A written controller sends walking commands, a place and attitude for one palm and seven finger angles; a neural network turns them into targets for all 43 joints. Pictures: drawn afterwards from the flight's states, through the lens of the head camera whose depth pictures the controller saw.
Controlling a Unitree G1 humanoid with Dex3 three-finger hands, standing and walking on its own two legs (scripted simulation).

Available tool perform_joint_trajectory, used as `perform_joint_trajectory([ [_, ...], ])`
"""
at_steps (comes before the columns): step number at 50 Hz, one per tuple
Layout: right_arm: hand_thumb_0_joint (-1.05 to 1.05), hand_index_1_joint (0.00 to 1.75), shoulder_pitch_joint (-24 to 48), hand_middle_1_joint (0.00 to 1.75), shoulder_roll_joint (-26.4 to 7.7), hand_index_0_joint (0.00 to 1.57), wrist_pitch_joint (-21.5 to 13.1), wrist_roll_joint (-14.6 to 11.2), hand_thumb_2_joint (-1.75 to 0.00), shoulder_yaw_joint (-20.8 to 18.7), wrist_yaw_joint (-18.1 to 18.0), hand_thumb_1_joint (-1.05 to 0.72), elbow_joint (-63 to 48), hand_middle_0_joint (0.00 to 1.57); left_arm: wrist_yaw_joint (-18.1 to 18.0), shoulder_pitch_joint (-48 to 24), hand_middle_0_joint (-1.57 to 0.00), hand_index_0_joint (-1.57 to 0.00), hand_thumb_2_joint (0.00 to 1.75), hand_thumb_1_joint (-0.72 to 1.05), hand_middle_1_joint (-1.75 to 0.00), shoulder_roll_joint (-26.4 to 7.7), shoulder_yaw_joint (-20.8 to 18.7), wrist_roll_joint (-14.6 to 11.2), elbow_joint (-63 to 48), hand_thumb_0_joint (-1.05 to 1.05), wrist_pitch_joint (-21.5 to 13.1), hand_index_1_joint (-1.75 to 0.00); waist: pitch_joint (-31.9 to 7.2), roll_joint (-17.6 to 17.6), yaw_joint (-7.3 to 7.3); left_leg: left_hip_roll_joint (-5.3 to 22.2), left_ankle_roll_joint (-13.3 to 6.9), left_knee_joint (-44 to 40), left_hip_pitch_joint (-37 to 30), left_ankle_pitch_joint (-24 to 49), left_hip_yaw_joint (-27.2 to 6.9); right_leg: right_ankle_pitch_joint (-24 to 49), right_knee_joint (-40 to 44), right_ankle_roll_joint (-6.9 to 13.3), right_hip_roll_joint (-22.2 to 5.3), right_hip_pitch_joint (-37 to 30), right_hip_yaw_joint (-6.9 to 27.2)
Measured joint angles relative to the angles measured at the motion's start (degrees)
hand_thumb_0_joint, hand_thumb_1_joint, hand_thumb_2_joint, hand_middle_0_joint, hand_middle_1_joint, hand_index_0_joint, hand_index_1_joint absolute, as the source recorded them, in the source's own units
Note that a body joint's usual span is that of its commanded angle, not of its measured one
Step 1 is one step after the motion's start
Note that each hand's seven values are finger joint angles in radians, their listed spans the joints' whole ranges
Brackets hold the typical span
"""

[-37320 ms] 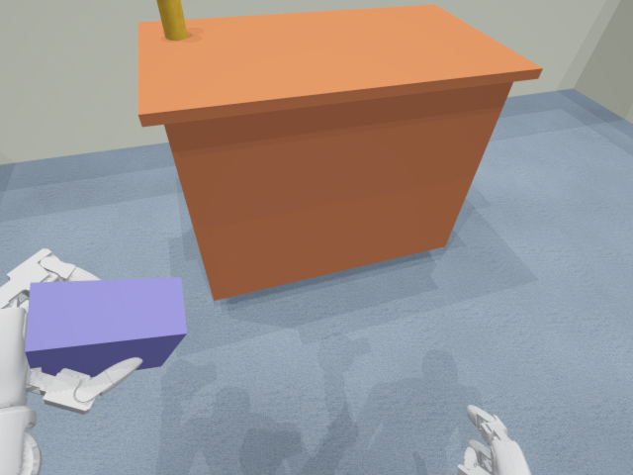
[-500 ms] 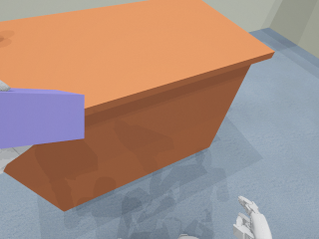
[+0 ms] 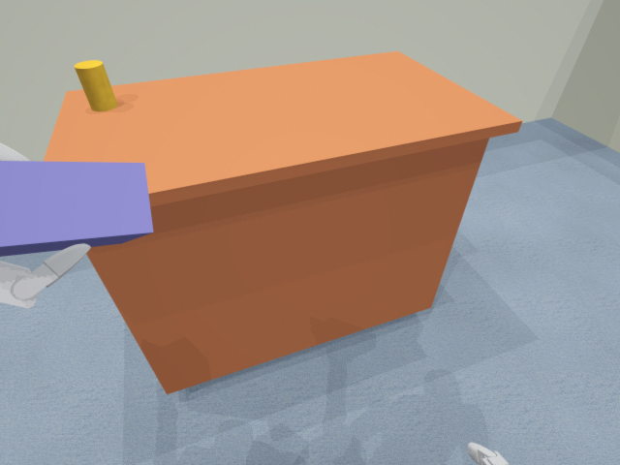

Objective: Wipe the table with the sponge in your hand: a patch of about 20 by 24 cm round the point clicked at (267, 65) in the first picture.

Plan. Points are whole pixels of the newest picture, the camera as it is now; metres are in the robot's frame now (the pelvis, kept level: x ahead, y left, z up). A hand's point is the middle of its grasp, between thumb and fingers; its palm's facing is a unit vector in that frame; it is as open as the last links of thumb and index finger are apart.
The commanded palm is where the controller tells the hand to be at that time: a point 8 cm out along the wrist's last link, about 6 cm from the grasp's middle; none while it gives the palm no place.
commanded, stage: stop stepping back and stand still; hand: left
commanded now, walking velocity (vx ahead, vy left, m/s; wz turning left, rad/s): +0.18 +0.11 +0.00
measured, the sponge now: (81, 211) +0.25 +0.20 +0.28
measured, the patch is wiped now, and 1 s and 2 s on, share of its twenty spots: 1.00 1.00 1.00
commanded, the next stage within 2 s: stand and wait in 0.50 s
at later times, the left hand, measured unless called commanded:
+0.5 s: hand (0, 273) +0.16 +0.21 +0.30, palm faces +0.46 -0.81 -0.36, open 9.9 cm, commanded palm +0.12 +0.28 +0.31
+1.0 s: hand (0, 229) +0.21 +0.24 +0.30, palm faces +0.47 -0.78 -0.42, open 9.9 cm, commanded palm +0.14 +0.30 +0.31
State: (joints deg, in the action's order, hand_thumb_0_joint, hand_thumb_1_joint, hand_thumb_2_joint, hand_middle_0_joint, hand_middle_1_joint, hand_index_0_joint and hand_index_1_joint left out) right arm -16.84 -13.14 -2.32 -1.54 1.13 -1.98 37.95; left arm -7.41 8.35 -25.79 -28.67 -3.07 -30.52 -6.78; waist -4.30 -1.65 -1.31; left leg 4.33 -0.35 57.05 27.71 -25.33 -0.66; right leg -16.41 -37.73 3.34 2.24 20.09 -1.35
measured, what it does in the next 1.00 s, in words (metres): steps on the spot: right foot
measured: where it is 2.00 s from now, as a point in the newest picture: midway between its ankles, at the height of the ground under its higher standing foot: outside the picture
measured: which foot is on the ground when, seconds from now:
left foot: down 0.00-1.00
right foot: down 0.00-0.14, up 0.16-0.32, down 0.34-1.00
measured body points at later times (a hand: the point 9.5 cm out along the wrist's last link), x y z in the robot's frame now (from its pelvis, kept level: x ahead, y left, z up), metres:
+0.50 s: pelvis -0.05 +0.00 +0.02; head -0.05 -0.01 +0.47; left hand +0.13 +0.25 +0.32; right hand +0.11 -0.23 -0.08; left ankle -0.01 +0.14 -0.69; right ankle -0.04 -0.10 -0.72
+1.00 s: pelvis -0.02 +0.02 +0.02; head +0.00 +0.02 +0.47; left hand +0.18 +0.28 +0.32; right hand +0.15 -0.21 -0.07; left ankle -0.01 +0.15 -0.72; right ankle -0.04 -0.10 -0.72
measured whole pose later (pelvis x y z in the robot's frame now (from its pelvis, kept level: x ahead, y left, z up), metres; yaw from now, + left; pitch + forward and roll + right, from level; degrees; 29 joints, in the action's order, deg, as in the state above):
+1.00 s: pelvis -0.02 +0.02 +0.02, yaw -2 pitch +0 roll -1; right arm -8.5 -10.8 -4.0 -1.9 1.0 -1.4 35.3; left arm -7.9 15.2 -28.3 -30.4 -3.1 -39.2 -10.4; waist 2.6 -1.0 -1.0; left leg 3.8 1.1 31.9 15.7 -15.7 2.3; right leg -16.3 -28.9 0.2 1.7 12.1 0.6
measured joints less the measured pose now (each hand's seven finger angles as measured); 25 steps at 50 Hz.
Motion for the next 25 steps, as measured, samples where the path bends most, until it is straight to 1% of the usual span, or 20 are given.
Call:
perform_joint_trajectory([
  [1,0.01,0.3,0.8,0.3,-0.5,0.2,0.2,0.1,-0.9,-0.2,0.2,-0.91,1.2,0.2,0.5,0.4,-0.75,-0.77,1.07,-0.51,-1.37,1.7,0.7,-0.1,-0.5,-0.01,-0.4,-1.35,0.4,-0.6,0.48,-0.4,0.0,4.4,1.4,2.0,-0.8,1.2,0.4,-0.1,0.2,-0.1,-0.2],
  [3,0.01,0.3,1.8,0.3,-0.4,0.2,0.7,0.0,-0.9,-0.7,0.3,-0.91,2.3,0.2,1.1,2.3,-0.75,-0.77,1.07,-0.51,-1.37,3.5,1.9,-0.2,-2.0,-0.01,-0.8,-1.35,0.5,0.1,1.22,-1.0,-0.4,5.3,1.6,4.6,0.2,2.7,2.6,-0.5,-0.1,-0.5,0.4],
  [4,0.02,0.3,2.0,0.3,-0.1,0.2,0.7,-0.1,-0.9,-0.7,0.0,-0.91,2.2,0.2,1.1,3.3,-0.75,-0.77,1.07,-0.51,-1.36,3.7,2.3,-0.2,-3.0,-0.01,-0.9,-1.35,0.5,1.0,1.53,-1.1,-0.8,1.9,0.2,4.6,1.5,3.2,3.6,-0.6,-0.7,-0.6,0.9],
  [6,0.02,0.3,2.4,0.3,0.2,0.2,-0.1,0.1,-0.9,-0.2,-0.8,-0.91,1.2,0.2,0.6,4.6,-0.76,-0.77,1.07,-0.51,-1.36,3.3,2.8,0.0,-5.1,-0.01,-1.1,-1.35,0.5,2.4,2.13,-1.0,-1.8,-10.1,-5.3,2.9,3.9,1.5,3.7,-0.6,-1.8,0.2,1.2],
  [7,0.02,0.3,2.6,0.3,-0.3,0.2,-0.8,0.3,-0.9,0.0,-1.3,-0.91,0.1,0.2,0.3,4.8,-0.76,-0.77,1.07,-0.51,-1.36,2.9,3.0,0.1,-6.0,-0.01,-1.4,-1.35,0.4,1.7,2.23,-0.6,-2.7,-17.1,-8.3,-0.8,3.4,-1.6,2.2,-0.7,-1.3,1.4,1.0],
  [8,0.02,0.3,3.1,0.3,-0.7,0.2,-1.7,0.5,-0.9,0.0,-1.6,-0.91,-0.8,0.2,-0.1,4.0,-0.76,-0.77,1.07,-0.51,-1.36,2.3,2.9,0.1,-6.6,-0.01,-1.6,-1.34,0.5,0.6,1.93,0.2,-2.9,-21.4,-9.2,-1.1,2.4,-5.7,-0.9,-1.2,-0.7,3.2,0.4],
  [9,0.02,0.3,4.0,0.3,-0.3,0.2,-2.4,0.5,-0.9,-0.2,-1.9,-0.91,-1.2,0.2,-0.3,2.4,-0.76,-0.77,1.07,-0.51,-1.36,1.1,2.5,0.4,-6.4,-0.01,-1.6,-1.34,1.3,0.8,2.07,0.5,-1.9,-22.1,-8.8,5.1,2.9,-8.7,-6.9,-1.6,-0.6,5.2,0.6],
  [10,0.01,0.3,4.7,0.3,0.5,0.2,-2.8,0.5,-0.9,-0.5,-1.8,-0.91,-1.3,0.2,-0.2,0.7,-0.76,-0.77,1.07,-0.51,-1.36,-0.2,2.1,0.5,-5.5,-0.01,-1.7,-1.34,1.8,1.4,2.39,0.5,-0.8,-21.6,-8.7,9.2,3.5,-10.5,-14.2,-1.9,-0.5,6.7,0.9],
  [11,0.01,0.3,4.8,0.3,1.3,0.2,-3.1,0.2,-0.9,-0.5,-1.6,-0.91,-1.3,0.2,-0.1,-1.0,-0.76,-0.77,1.07,-0.51,-1.36,-1.3,2.0,0.3,-3.8,-0.01,-1.9,-1.34,1.7,1.9,2.5,0.4,-0.1,-21.3,-8.7,10.6,3.9,-10.8,-20.0,-2.2,-0.4,7.4,1.0],
  [12,0.01,0.3,4.7,0.3,2.0,0.2,-3.3,-0.2,-0.9,-0.3,-1.3,-0.91,-1.3,0.2,-0.2,-2.6,-0.76,-0.77,1.07,-0.51,-1.36,-1.8,2.2,0.2,-1.7,-0.01,-2.0,-1.34,1.0,1.9,2.28,0.5,0.1,-21.5,-8.8,10.8,3.9,-11.0,-22.8,-2.3,-0.6,7.3,0.5],
  [13,0.01,0.3,4.4,0.3,2.5,0.2,-3.3,-0.4,-0.9,0.1,-1.2,-0.91,-1.3,0.2,-0.3,-3.8,-0.76,-0.77,1.07,-0.51,-1.36,-1.9,2.3,0.1,0.4,-0.01,-1.8,-1.34,0.3,1.7,1.83,0.8,0.5,-22.0,-8.7,10.5,3.8,-11.3,-22.2,-2.2,-0.9,6.2,-0.3],
  [14,0.01,0.3,4.2,0.3,2.9,0.2,-3.1,-0.5,-0.9,0.6,-1.0,-0.91,-1.4,0.2,-0.5,-4.7,-0.76,-0.77,1.07,-0.51,-1.36,-1.8,2.3,-0.2,2.3,-0.01,-1.3,-1.34,-0.3,1.2,1.21,1.3,0.9,-22.3,-8.6,9.8,3.7,-12.1,-18.8,-2.0,-1.2,4.0,-1.2],
  [15,0.01,0.3,3.9,0.3,3.2,0.2,-2.8,-0.5,-0.9,1.1,-0.9,-0.91,-1.8,0.2,-0.7,-5.3,-0.76,-0.77,1.07,-0.51,-1.36,-1.7,2.1,-0.4,3.7,-0.01,-0.5,-1.34,-0.6,0.7,0.56,1.9,1.3,-21.6,-7.9,8.0,3.5,-12.4,-13.2,-1.8,-1.2,1.1,-2.0],
  [16,0.01,0.3,3.7,0.3,3.4,0.2,-2.5,-0.5,-0.9,1.5,-0.8,-0.91,-2.8,0.2,-0.8,-5.6,-0.76,-0.77,1.07,-0.51,-1.36,-2.0,1.9,-0.5,4.2,-0.01,0.4,-1.34,-0.7,0.4,0.03,2.1,1.0,-19.4,-6.3,4.4,3.2,-11.9,-5.9,-1.2,-1.2,-2.1,-2.0],
  [17,0.01,0.3,3.7,0.3,3.7,0.2,-2.1,-0.4,-0.9,1.7,-0.4,-0.91,-3.9,0.2,-0.6,-5.7,-0.75,-0.77,1.07,-0.51,-1.36,-2.7,1.4,-0.6,3.6,-0.01,1.0,-1.35,-0.6,1.4,0.07,1.3,0.7,-13.6,-3.3,1.1,3.4,-9.4,0.7,0.1,-1.7,-3.8,-0.1],
  [18,0.01,0.3,4.5,0.3,3.0,0.2,-1.9,-0.3,-0.9,1.7,0.0,-0.91,-3.9,0.2,-0.2,-5.0,-0.75,-0.77,1.07,-0.51,-1.37,-1.6,1.2,-0.6,2.4,-0.01,0.8,-1.35,0.5,0.5,0.28,1.3,0.7,-6.0,-0.4,0.5,1.8,-4.9,0.9,0.5,-1.2,-3.0,-0.3],
  [20,0.01,0.3,5.5,0.3,1.9,0.2,-1.1,-0.3,-0.9,1.2,0.7,-0.91,-2.2,0.2,0.9,-1.6,-0.75,-0.77,1.07,-0.51,-1.37,1.3,2.0,-0.8,-0.7,-0.01,0.1,-1.35,2.0,-1.3,0.29,0.7,0.8,4.1,2.9,3.7,-0.6,-1.8,1.3,-0.1,-0.1,-3.2,-1.2],
  [21,0.01,0.3,5.5,0.3,1.7,0.2,-0.7,-0.4,-0.9,0.9,0.8,-0.91,-1.5,0.2,1.4,0.8,-0.75,-0.77,1.07,-0.51,-1.37,2.2,2.4,-0.9,-2.8,-0.01,-0.1,-1.35,2.3,-1.3,0.47,0.3,0.8,5.5,3.3,5.2,-0.5,-1.1,2.7,-0.4,0.0,-3.7,-1.0],
  [23,0.01,0.3,4.9,0.3,1.7,0.2,-0.1,-0.4,-0.9,0.3,0.6,-0.91,-1.0,0.2,1.6,5.4,-0.75,-0.77,1.07,-0.51,-1.37,2.5,2.4,-1.0,-6.7,-0.01,-0.9,-1.35,2.7,0.2,0.99,-0.2,0.3,0.2,1.3,6.5,1.5,0.3,5.6,-0.9,-0.7,-4.7,0.2],
  [25,0.01,0.3,3.8,0.3,1.4,0.2,-0.4,-0.3,-0.9,0.1,-0.2,-0.91,-1.3,0.2,0.8,8.2,-0.76,-0.77,1.07,-0.51,-1.36,1.6,2.0,-0.9,-9.5,-0.01,-1.7,-1.35,3.3,1.9,1.52,-0.9,-0.5,-12.3,-4.1,7.8,3.7,0.7,6.4,-1.3,-1.6,-5.1,1.4],
])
